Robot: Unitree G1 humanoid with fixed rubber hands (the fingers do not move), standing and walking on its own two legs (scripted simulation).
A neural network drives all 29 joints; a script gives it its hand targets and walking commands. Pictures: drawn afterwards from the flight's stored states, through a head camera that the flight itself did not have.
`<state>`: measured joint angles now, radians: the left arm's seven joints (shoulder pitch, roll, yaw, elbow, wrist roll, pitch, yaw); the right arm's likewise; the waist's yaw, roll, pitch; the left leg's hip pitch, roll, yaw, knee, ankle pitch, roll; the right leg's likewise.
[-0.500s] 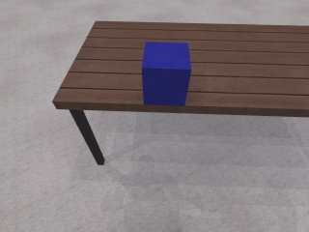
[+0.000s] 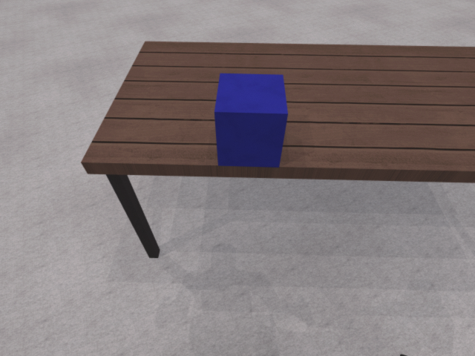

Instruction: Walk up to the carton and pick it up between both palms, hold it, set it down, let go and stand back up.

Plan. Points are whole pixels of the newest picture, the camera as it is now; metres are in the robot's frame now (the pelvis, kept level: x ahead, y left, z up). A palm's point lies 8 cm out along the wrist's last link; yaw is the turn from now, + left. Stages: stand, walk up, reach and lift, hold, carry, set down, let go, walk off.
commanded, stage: stand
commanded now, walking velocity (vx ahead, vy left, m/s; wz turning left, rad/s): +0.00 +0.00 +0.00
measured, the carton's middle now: (250, 121) +0.69 -0.02 -0.01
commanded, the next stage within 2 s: walk up in 0.36 s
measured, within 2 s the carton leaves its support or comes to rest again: neither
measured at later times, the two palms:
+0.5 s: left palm out of the picture +0.07 +0.29 -0.11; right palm out of the picture +0.08 -0.28 -0.10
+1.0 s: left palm out of the picture +0.11 +0.23 -0.11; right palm out of the picture +0.06 -0.40 -0.13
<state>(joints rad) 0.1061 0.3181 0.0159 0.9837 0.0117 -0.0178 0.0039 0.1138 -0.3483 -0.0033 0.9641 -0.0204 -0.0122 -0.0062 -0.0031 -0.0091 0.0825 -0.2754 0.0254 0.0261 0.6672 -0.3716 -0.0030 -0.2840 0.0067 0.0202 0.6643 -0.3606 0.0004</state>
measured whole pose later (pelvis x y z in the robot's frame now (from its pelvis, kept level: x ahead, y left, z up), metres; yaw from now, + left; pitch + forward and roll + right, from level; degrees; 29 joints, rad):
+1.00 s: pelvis +0.05 -0.07 +0.00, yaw -3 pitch -3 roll -1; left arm 0.20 0.33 0.07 1.02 0.02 -0.03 -0.02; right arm 0.25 -0.43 -0.06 1.01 -0.02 0.02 0.00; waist -0.01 0.07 0.11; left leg -0.27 0.07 -0.05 0.92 -0.55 0.02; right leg -0.34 0.01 -0.04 0.67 -0.28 -0.02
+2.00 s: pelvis +0.08 +0.00 -0.01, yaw -4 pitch -3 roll -3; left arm 0.16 0.37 0.06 1.01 0.01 -0.05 0.03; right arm 0.18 -0.40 -0.05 0.91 -0.01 0.02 0.01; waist -0.01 0.05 0.16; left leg -0.35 0.03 0.02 0.82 -0.40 0.04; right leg -0.26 0.02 -0.05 0.69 -0.35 0.00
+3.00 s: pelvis +0.10 +0.00 +0.01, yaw -3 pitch -3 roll +0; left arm 0.11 0.34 0.01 1.06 0.01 -0.06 0.02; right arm 0.11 -0.36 -0.03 1.01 -0.01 0.00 0.02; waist 0.00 0.03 0.08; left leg -0.22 -0.05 -0.03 0.56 -0.29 0.04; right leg -0.18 0.00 -0.02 0.55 -0.31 -0.01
